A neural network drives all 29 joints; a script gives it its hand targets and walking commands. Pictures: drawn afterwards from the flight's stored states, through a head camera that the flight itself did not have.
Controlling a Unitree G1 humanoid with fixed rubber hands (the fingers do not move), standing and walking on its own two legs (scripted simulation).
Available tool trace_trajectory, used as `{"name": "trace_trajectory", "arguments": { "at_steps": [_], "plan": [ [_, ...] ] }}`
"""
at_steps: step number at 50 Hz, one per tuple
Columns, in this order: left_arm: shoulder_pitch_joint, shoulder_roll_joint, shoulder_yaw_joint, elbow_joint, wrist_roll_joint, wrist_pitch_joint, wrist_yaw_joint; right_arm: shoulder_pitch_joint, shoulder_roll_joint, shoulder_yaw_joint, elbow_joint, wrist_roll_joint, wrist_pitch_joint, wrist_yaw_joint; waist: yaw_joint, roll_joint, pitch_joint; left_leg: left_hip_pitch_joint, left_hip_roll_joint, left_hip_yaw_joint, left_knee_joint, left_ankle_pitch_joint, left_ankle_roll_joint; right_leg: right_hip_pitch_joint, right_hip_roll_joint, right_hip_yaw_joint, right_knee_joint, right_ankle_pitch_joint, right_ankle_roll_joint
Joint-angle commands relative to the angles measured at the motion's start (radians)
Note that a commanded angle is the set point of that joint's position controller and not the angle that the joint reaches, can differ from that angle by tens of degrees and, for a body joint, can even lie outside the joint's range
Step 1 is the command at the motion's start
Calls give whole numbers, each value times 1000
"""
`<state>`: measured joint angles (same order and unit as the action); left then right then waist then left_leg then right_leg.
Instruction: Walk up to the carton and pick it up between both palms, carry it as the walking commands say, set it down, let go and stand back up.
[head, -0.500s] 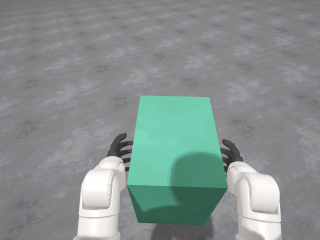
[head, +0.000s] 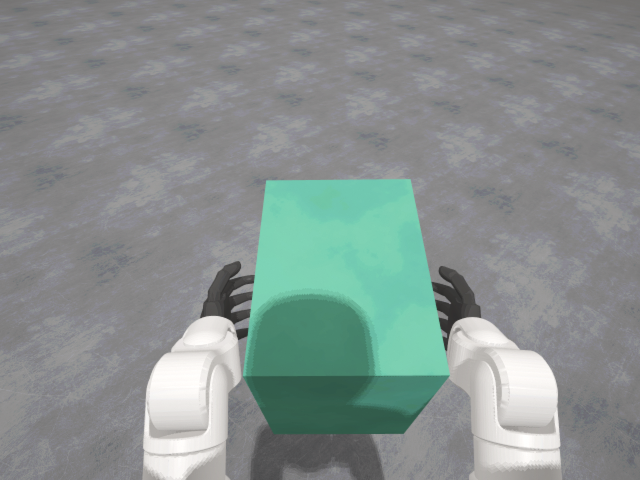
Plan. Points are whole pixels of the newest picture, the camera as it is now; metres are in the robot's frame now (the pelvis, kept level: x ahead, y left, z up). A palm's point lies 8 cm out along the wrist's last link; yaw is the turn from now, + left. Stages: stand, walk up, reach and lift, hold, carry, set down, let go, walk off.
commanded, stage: carry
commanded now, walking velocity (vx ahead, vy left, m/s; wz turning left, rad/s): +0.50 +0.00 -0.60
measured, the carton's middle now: (338, 313) +0.34 +0.01 +0.07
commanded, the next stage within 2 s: none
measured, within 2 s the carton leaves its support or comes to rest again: neither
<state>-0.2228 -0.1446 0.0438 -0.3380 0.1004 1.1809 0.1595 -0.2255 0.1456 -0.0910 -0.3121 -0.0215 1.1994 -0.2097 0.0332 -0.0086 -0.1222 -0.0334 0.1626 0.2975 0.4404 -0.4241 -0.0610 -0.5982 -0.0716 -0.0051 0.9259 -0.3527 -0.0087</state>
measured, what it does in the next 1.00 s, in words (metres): walks ahead, turning right: right foot, then left foot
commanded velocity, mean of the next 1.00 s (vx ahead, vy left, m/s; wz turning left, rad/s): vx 0.50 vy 0.00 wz -0.60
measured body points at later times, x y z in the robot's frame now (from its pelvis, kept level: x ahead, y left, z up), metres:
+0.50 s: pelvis +0.32 -0.07 +0.00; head +0.34 -0.05 +0.45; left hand +0.64 +0.00 +0.08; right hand +0.57 -0.26 +0.09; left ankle +0.25 +0.04 -0.73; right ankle +0.24 -0.19 -0.67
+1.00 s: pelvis +0.63 -0.21 -0.01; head +0.66 -0.20 +0.44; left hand +0.94 -0.22 +0.05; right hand +0.82 -0.46 +0.06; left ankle +0.59 -0.10 -0.73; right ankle +0.54 -0.30 -0.69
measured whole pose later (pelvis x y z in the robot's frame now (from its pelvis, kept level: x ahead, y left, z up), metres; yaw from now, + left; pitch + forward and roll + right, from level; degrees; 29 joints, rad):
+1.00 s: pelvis +0.63 -0.21 -0.01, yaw -30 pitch +3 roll -4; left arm -0.14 -0.13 0.01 -0.39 0.09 1.18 0.18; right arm -0.17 0.14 -0.06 -0.33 -0.01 1.18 -0.19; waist 0.03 -0.01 -0.01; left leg -0.23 0.09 0.13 0.67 -0.48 0.00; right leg -0.46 0.09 -0.02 0.94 -0.38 -0.03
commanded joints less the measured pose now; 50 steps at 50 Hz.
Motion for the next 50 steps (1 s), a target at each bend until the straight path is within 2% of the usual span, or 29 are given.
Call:
{"name": "trace_trajectory", "arguments": {
  "at_steps": [1, 4, 5, 6, 8, 9, 11, 15, 17, 18, 19, 21, 24, 29, 32, 34, 35, 36, 37, 38, 39, 40, 41, 43, 45, 46, 47, 48, 50],
  "plan": [
    [-323, -937, -557, -54, -341, 10, -81, -355, 867, 556, -155, 237, -16, 135, -46, 202, -90, 243, 187, -40, -100, 728, 85, -108, 13, -231, -240, 156, -26],
    [-343, -936, -554, -57, -339, 25, -81, -351, 861, 550, -144, 228, -3, 136, -16, 234, -144, 145, 157, 67, 148, 1031, 35, 194, 129, -336, -346, 190, -50],
    [-338, -932, -548, -58, -332, 28, -82, -325, 864, 555, -132, 224, 1, 136, 8, 163, -203, 90, 118, 107, 353, 1066, 8, 363, 178, -338, -419, 249, -70],
    [-325, -933, -538, -51, -332, 25, -83, -374, 865, 564, -152, 226, 1, 134, 52, 38, -262, -92, 66, 88, 597, 963, -17, 600, 169, -220, -418, 235, -114],
    [-344, -908, -512, -27, -336, 15, -91, -402, 888, 592, -166, 227, 1, 132, -3, -371, -231, -679, -188, -67, 962, -232, -57, 899, -169, 638, -487, 739, -334],
    [-359, -954, -522, -7, -348, 10, -101, -438, 914, 598, -189, 233, -9, 132, -5, -282, -254, -710, -140, -223, 972, -227, -49, 861, -208, 650, -492, 805, -367],
    [-372, -995, -533, -72, -367, -8, -104, -424, 974, 577, -195, 261, -29, 138, -4, -119, -320, -639, -82, -303, 738, -206, -26, 781, -180, 457, -470, 673, -271],
    [-306, -1067, -553, -152, -364, -83, -114, -450, 1028, 646, -334, 314, -107, 157, -13, -256, -435, -239, -138, -254, 235, -169, -8, 435, -123, 328, -483, 578, -175],
    [-311, -1049, -570, -192, -374, -102, -108, -427, 1031, 647, -367, 321, -129, 158, -62, -158, -451, 154, -114, -217, -97, 182, -3, 175, -60, 183, -370, 328, -88],
    [-304, -1043, -578, -207, -380, -107, -106, -415, 1010, 635, -362, 315, -137, 151, -77, 120, -478, 335, 139, -450, -209, 179, 28, -2, 58, 30, -130, 41, -28],
    [-318, -1031, -593, -231, -384, -110, -102, -420, 989, 630, -368, 320, -142, 148, -57, 363, -479, 448, 415, -699, -179, 481, 105, -205, 119, -64, 96, -236, 13],
    [-376, -998, -598, -219, -391, -86, -97, -427, 948, 616, -294, 295, -126, 142, -54, 248, -388, 454, 354, -543, -34, 742, 193, -261, -8, 13, 251, -148, -4],
    [-240, -961, -591, -150, -367, -56, -89, -291, 924, 609, -266, 276, -93, 141, -67, 161, -265, 519, 245, -333, -1, 1001, 116, -366, 32, -61, 169, -83, -4],
    [-255, -919, -593, -129, -349, -15, -73, -275, 845, 553, -218, 252, -46, 139, -73, 199, -84, 473, 183, -133, -57, 1137, 73, -347, 66, -217, -32, 35, -30],
    [-257, -898, -597, -127, -341, 10, -70, -281, 828, 556, -205, 242, -17, 146, -27, 220, -89, 226, 112, 47, 47, 1293, 26, 65, 149, -333, -300, 215, -59],
    [-296, -905, -594, -133, -337, 19, -72, -301, 852, 563, -202, 254, -7, 154, 3, 243, -179, 148, 84, 101, 350, 1457, 9, 350, 258, -412, -388, 310, -71],
    [-303, -903, -588, -143, -336, 19, -75, -309, 852, 571, -205, 256, -6, 154, 31, 159, -229, 35, 77, 104, 556, 1409, -9, 536, 264, -341, -426, 350, -111],
    [-292, -903, -570, -131, -331, 20, -76, -356, 847, 572, -215, 256, -2, 152, 54, 27, -258, -230, 28, 35, 782, 879, -21, 758, 132, -74, -398, 418, -201],
    [-330, -882, -559, -121, -338, 20, -80, -354, 856, 573, -208, 244, 4, 153, 13, -244, -238, -538, -144, 2, 1030, 61, -54, 887, -107, 431, -405, 720, -353],
    [-328, -892, -559, -75, -333, 23, -83, -375, 859, 577, -206, 239, 3, 150, 5, -282, -249, -673, -190, -216, 1093, -218, -43, 909, -213, 729, -469, 809, -458],
    [-381, -937, -592, -103, -355, 12, -85, -401, 907, 572, -223, 253, -9, 152, -12, -203, -242, -679, -109, -364, 993, -216, -20, 859, -214, 697, -457, 843, -399],
    [-388, -966, -593, -125, -359, 8, -87, -412, 936, 552, -237, 269, -19, 158, -6, -57, -280, -642, -73, -382, 810, -207, -17, 829, -185, 571, -442, 807, -341],
    [-370, -1005, -597, -143, -364, -5, -90, -428, 957, 551, -270, 285, -37, 164, 2, -19, -320, -570, -72, -377, 609, -227, -6, 773, -159, 491, -437, 766, -288],
    [-339, -1030, -606, -184, -359, -40, -94, -387, 982, 562, -292, 298, -72, 173, -11, -105, -350, -276, -67, -391, 251, -296, 16, 448, -139, 396, -399, 705, -201],
    [-325, -1037, -622, -205, -369, -64, -94, -351, 993, 573, -314, 297, -102, 177, -64, -98, -388, 157, -84, -254, -148, 147, -9, 172, -46, 206, -325, 350, -103],
    [-341, -1055, -638, -241, -385, -81, -91, -378, 991, 569, -331, 311, -121, 173, -59, 228, -401, 338, 179, -481, -233, 370, -24, -21, 109, 7, -56, -2, -16],
    [-360, -1032, -650, -279, -391, -87, -88, -378, 984, 576, -356, 328, -132, 170, -51, 394, -418, 485, 398, -652, -131, 812, 33, -219, 135, -68, 140, -202, 11],
    [-429, -1027, -653, -289, -404, -84, -89, -416, 971, 577, -342, 322, -131, 168, -45, 313, -410, 488, 378, -592, -68, 903, 84, -243, 45, 11, 246, -157, -6],
    [-363, -998, -643, -255, -400, -68, -86, -340, 931, 584, -301, 295, -111, 160, -59, 212, -255, 535, 280, -423, 25, 1133, 58, -371, 55, -50, 286, -74, -17]
  ]
}}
